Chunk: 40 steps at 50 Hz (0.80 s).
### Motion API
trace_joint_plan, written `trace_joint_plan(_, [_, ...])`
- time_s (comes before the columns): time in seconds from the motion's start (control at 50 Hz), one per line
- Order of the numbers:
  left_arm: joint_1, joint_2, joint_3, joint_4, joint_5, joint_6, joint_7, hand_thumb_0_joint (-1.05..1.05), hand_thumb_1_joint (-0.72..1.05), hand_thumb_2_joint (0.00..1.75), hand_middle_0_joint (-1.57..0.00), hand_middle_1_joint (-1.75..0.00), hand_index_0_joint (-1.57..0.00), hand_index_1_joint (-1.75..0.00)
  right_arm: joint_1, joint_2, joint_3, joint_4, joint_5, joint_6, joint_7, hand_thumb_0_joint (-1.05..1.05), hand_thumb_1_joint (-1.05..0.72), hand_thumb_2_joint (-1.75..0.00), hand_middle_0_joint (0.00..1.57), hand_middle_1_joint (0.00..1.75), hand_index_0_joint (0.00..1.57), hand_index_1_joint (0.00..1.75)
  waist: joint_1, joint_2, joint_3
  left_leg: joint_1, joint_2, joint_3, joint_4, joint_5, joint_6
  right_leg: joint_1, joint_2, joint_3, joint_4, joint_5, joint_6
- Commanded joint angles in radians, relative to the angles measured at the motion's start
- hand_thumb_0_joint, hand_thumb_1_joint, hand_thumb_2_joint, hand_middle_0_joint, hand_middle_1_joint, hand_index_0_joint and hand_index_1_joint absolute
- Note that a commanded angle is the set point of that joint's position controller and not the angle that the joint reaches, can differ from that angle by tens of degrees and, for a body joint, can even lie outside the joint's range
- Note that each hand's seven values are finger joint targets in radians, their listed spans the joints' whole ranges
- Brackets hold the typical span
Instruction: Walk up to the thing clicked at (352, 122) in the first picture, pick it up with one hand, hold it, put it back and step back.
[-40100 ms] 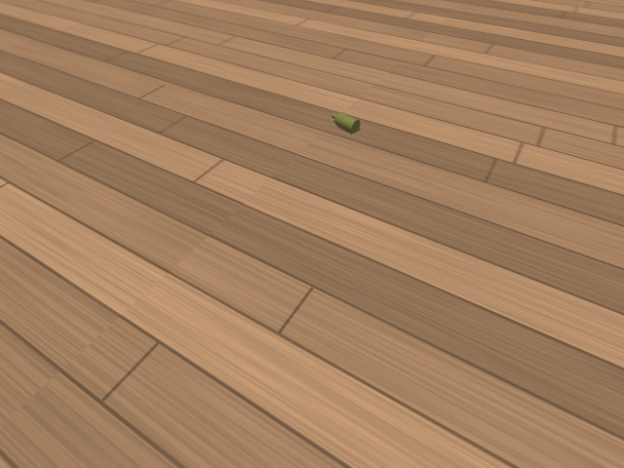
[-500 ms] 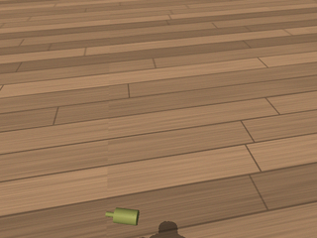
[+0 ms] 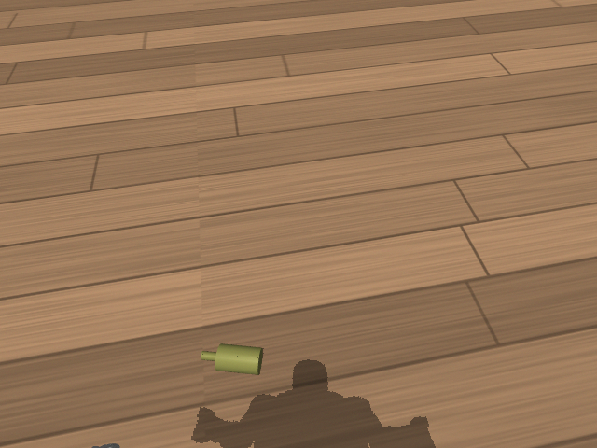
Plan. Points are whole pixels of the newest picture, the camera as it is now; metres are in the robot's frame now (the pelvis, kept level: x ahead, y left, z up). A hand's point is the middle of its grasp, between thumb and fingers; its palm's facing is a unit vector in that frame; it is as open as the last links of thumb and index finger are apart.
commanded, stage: step back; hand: left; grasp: from above
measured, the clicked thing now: (231, 358) +0.47 +0.25 -0.73
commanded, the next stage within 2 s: none
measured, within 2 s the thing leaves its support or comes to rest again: neither
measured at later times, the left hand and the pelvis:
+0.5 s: hand out of the picture +0.06 +0.30 -0.17, palm faces -0.09 -0.92 -0.39, open 7.4 cm; pelvis -0.07 +0.05 -0.02, yaw -4 degrees
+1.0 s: hand out of the picture -0.07 +0.35 -0.16, palm faces -0.02 -0.94 -0.34, open 7.4 cm; pelvis -0.19 +0.09 +0.00, yaw -2 degrees
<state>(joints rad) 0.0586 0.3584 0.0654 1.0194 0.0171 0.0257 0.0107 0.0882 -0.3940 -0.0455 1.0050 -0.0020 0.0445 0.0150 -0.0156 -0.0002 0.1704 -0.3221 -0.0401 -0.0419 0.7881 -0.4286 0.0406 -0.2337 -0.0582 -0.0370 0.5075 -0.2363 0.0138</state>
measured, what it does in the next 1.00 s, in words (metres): walks backwards: left foot, then right foot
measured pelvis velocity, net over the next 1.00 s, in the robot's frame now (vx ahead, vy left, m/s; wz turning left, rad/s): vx -0.19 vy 0.09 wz -0.03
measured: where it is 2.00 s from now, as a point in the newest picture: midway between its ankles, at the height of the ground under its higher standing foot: outside the picture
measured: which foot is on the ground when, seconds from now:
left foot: up 0.00-0.06, down 0.08-0.52, up 0.54-0.80, down 0.82-1.00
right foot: down 0.00-0.10, up 0.12-0.44, down 0.46-0.84, up 0.86-1.00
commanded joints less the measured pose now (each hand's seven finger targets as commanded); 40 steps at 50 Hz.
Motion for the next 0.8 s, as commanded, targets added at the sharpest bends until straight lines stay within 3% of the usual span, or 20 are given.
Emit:
trace_joint_plan(0.0, [-0.118,0.261,0.056,-0.157,0.010,-0.016,0.019,0.00,0.90,0.90,-0.20,-0.30,-0.20,-0.30,0.137,-0.158,-0.051,-0.055,0.000,-0.006,-0.010,0.00,-0.90,-0.90,0.20,0.30,0.20,0.30,-0.037,-0.181,-0.210,0.065,0.045,-0.018,-0.067,0.050,0.011,0.007,-0.235,0.160,0.000,0.414,-0.186])
trace_joint_plan(0.04, [-0.081,0.225,0.044,-0.170,-0.006,0.003,0.014,0.00,0.90,0.90,-0.20,-0.30,-0.20,-0.30,0.117,-0.186,-0.062,-0.072,-0.018,-0.022,-0.017,0.00,-0.90,-0.90,0.20,0.30,0.20,0.30,-0.025,-0.003,-0.191,0.081,0.104,-0.059,-0.355,0.500,0.000,0.001,-0.094,0.064,0.167,0.263,-0.098])
trace_joint_plan(0.06, [-0.075,0.186,0.039,-0.184,-0.019,0.009,0.017,0.00,0.90,0.90,-0.20,-0.30,-0.20,-0.30,0.099,-0.248,-0.078,-0.081,-0.031,-0.028,-0.022,0.00,-0.90,-0.90,0.20,0.30,0.20,0.30,-0.017,0.161,-0.197,0.146,0.217,-0.238,-0.384,0.757,0.051,-0.098,0.056,0.038,0.327,0.090,-0.057])
trace_joint_plan(0.08, [-0.073,0.163,0.038,-0.190,-0.021,0.018,0.024,0.00,0.90,0.90,-0.20,-0.30,-0.20,-0.30,0.134,-0.266,-0.084,-0.086,-0.040,-0.034,-0.025,0.00,-0.90,-0.90,0.20,0.30,0.20,0.30,-0.022,0.186,-0.200,0.264,0.280,-0.339,-0.384,0.911,0.093,-0.249,0.154,0.115,0.412,-0.353,-0.054])
trace_joint_plan(0.1, [-0.025,0.169,0.038,-0.184,-0.014,0.025,0.030,0.00,0.90,0.90,-0.20,-0.30,-0.20,-0.30,0.128,-0.276,-0.084,-0.091,-0.034,-0.037,-0.030,0.00,-0.90,-0.90,0.20,0.30,0.20,0.30,-0.009,0.126,-0.232,0.280,0.326,-0.314,-0.338,0.990,0.153,-0.251,0.147,0.172,0.518,-0.412,-0.054])
trace_joint_plan(0.12, [-0.032,0.167,0.031,-0.180,-0.012,0.022,0.035,0.00,0.90,0.90,-0.20,-0.30,-0.20,-0.30,0.120,-0.300,-0.089,-0.111,-0.030,-0.038,-0.033,0.00,-0.90,-0.90,0.20,0.30,0.20,0.30,-0.034,0.176,-0.251,0.246,0.347,-0.368,-0.351,0.979,0.145,-0.254,0.155,0.218,0.562,-0.429,-0.051])
trace_joint_plan(0.2, [0.036,0.203,0.043,-0.174,-0.023,0.026,0.035,0.00,0.90,0.90,-0.20,-0.30,-0.20,-0.30,0.019,-0.213,-0.069,-0.159,-0.027,-0.038,-0.057,0.00,-0.90,-0.90,0.20,0.30,0.20,0.30,0.028,0.161,-0.252,0.296,0.230,-0.180,-0.298,0.860,0.079,-0.295,0.139,0.221,0.613,-0.236,-0.042])
trace_joint_plan(0.34, [0.015,0.194,0.050,-0.211,-0.006,0.001,0.026,0.00,0.90,0.90,-0.20,-0.30,-0.20,-0.30,0.102,-0.204,-0.071,-0.176,-0.016,-0.032,-0.060,0.00,-0.90,-0.90,0.20,0.30,0.20,0.30,-0.034,0.117,-0.223,0.357,0.280,-0.193,-0.257,0.839,0.171,-0.217,0.092,0.131,0.324,-0.239,-0.011])
trace_joint_plan(0.4, [0.064,0.187,0.057,-0.198,0.003,-0.008,0.017,0.00,0.90,0.90,-0.20,-0.30,-0.20,-0.30,0.068,-0.218,-0.070,-0.188,-0.009,-0.027,-0.053,0.00,-0.90,-0.90,0.20,0.30,0.20,0.30,-0.011,0.115,-0.227,0.255,0.261,-0.183,-0.231,0.686,0.154,-0.088,0.080,0.079,0.111,-0.151,-0.039])
trace_joint_plan(0.44, [0.121,0.180,0.059,-0.175,0.009,-0.016,0.015,0.00,0.90,0.90,-0.20,-0.30,-0.20,-0.30,0.024,-0.217,-0.065,-0.195,0.001,-0.023,-0.048,0.00,-0.90,-0.90,0.20,0.30,0.20,0.30,0.024,0.076,-0.229,0.147,0.230,-0.155,-0.194,0.541,0.112,0.046,0.080,0.070,-0.060,0.064,-0.062])
trace_joint_plan(0.46, [0.131,0.209,0.065,-0.174,0.015,-0.023,0.014,0.00,0.90,0.90,-0.20,-0.30,-0.20,-0.30,0.016,-0.203,-0.059,-0.200,0.008,-0.024,-0.044,0.00,-0.90,-0.90,0.20,0.30,0.20,0.30,0.022,0.014,-0.248,0.053,0.197,-0.137,-0.166,0.426,0.080,0.125,0.027,0.151,-0.032,0.199,-0.082])
trace_joint_plan(0.48, [0.130,0.253,0.073,-0.182,0.017,-0.025,0.013,0.00,0.90,0.90,-0.20,-0.30,-0.20,-0.30,0.005,-0.190,-0.054,-0.212,0.012,-0.025,-0.041,0.00,-0.90,-0.90,0.20,0.30,0.20,0.30,0.025,-0.102,-0.235,-0.064,0.108,-0.080,-0.077,0.271,0.033,0.140,-0.089,0.311,-0.057,0.263,-0.157])
trace_joint_plan(0.5, [0.081,0.326,0.085,-0.205,0.009,-0.019,0.009,0.00,0.90,0.90,-0.20,-0.30,-0.20,-0.30,0.000,-0.164,-0.054,-0.207,0.013,-0.019,-0.045,0.00,-0.90,-0.90,0.20,0.30,0.20,0.30,0.038,-0.274,-0.178,-0.060,-0.042,0.017,0.127,-0.028,-0.019,-0.013,-0.282,0.532,-0.148,0.313,-0.314])
trace_joint_plan(0.52, [0.048,0.322,0.088,-0.242,0.015,-0.023,0.010,0.00,0.90,0.90,-0.20,-0.30,-0.20,-0.30,0.016,-0.182,-0.060,-0.191,0.005,-0.013,-0.048,0.00,-0.90,-0.90,0.20,0.30,0.20,0.30,0.043,-0.261,-0.141,-0.040,-0.049,-0.062,0.307,-0.215,-0.035,-0.091,-0.345,0.604,-0.162,0.350,-0.369])
trace_joint_plan(0.54, [0.031,0.299,0.087,-0.259,0.015,-0.026,0.014,0.00,0.90,0.90,-0.20,-0.30,-0.20,-0.30,0.062,-0.197,-0.063,-0.182,0.004,-0.014,-0.044,0.00,-0.90,-0.90,0.20,0.30,0.20,0.30,0.020,-0.231,-0.128,-0.045,-0.023,-0.123,0.357,-0.206,-0.037,-0.097,-0.337,0.582,-0.142,0.400,-0.358])
trace_joint_plan(0.56, [0.029,0.260,0.078,-0.261,0.002,-0.025,0.015,0.00,0.90,0.90,-0.20,-0.30,-0.20,-0.30,0.062,-0.193,-0.055,-0.171,0.007,-0.016,-0.039,0.00,-0.90,-0.90,0.20,0.30,0.20,0.30,0.021,-0.138,-0.133,-0.070,-0.062,-0.116,0.372,-0.163,-0.036,-0.066,-0.262,0.438,-0.128,0.422,-0.320])
trace_joint_plan(0.6, [-0.005,0.231,0.075,-0.275,0.007,-0.023,0.022,0.00,0.90,0.90,-0.20,-0.30,-0.20,-0.30,0.085,-0.165,-0.046,-0.162,0.009,-0.019,-0.038,0.00,-0.90,-0.90,0.20,0.30,0.20,0.30,0.010,-0.117,-0.160,-0.089,-0.090,-0.113,0.404,-0.102,-0.042,-0.031,-0.176,0.311,-0.100,0.433,-0.261])
trace_joint_plan(0.64, [0.009,0.221,0.071,-0.290,0.017,-0.018,0.021,0.00,0.90,0.90,-0.20,-0.30,-0.20,-0.30,0.105,-0.164,-0.041,-0.173,0.007,-0.024,-0.042,0.00,-0.90,-0.90,0.20,0.30,0.20,0.30,0.020,-0.100,-0.184,-0.108,-0.085,-0.082,0.322,-0.084,-0.054,0.037,-0.134,0.271,-0.071,0.418,-0.236])
trace_joint_plan(0.72, [0.064,0.228,0.071,-0.306,0.022,-0.006,0.026,0.00,0.90,0.90,-0.20,-0.30,-0.20,-0.30,0.115,-0.152,-0.037,-0.193,0.001,-0.039,-0.047,0.00,-0.90,-0.90,0.20,0.30,0.20,0.30,0.039,-0.188,-0.271,-0.103,0.029,-0.036,-0.089,-0.079,-0.053,0.254,-0.159,0.256,0.035,0.521,-0.218])
trace_joint_plan(0.78, [0.054,0.242,0.066,-0.317,-0.003,0.025,0.011,0.00,0.90,0.90,-0.20,-0.30,-0.20,-0.30,0.172,-0.150,-0.059,-0.167,-0.025,-0.054,-0.048,0.00,-0.90,-0.90,0.20,0.30,0.20,0.30,0.003,-0.150,-0.272,0.112,0.011,0.035,-0.455,0.310,-0.046,0.119,-0.077,0.182,0.191,0.411,-0.137])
